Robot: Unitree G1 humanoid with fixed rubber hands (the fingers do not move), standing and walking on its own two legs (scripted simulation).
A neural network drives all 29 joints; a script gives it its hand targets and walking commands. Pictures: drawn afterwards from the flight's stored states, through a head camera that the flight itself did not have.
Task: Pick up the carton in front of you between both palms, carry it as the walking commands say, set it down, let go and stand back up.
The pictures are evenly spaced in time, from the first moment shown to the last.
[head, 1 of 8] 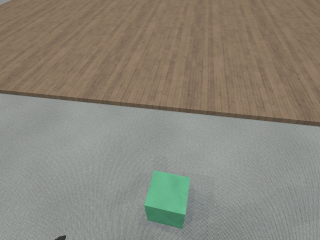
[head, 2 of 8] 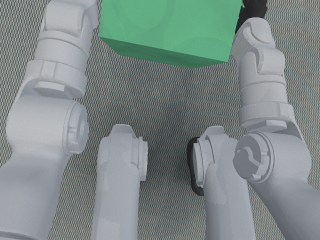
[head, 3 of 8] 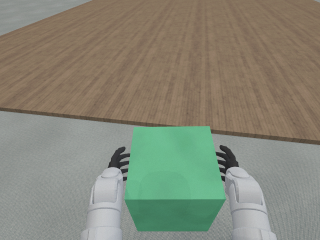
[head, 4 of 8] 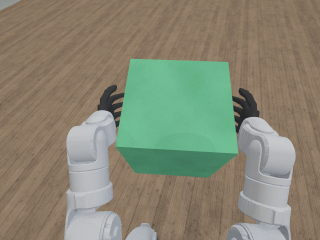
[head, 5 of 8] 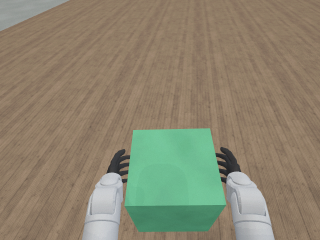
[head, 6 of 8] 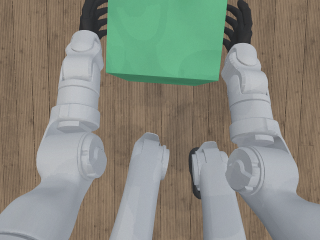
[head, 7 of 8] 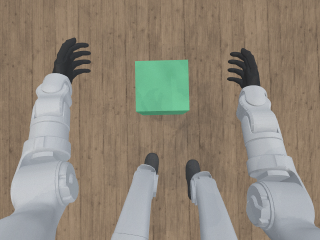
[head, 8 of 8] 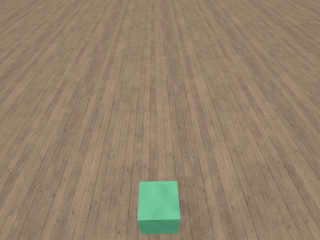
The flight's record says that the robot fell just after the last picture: no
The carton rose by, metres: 0.79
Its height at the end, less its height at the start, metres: +0.05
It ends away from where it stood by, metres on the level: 2.34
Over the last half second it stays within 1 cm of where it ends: yes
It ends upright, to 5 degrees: yes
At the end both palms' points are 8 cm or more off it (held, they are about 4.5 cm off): yes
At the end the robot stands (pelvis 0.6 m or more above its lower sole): yes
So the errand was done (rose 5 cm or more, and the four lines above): yes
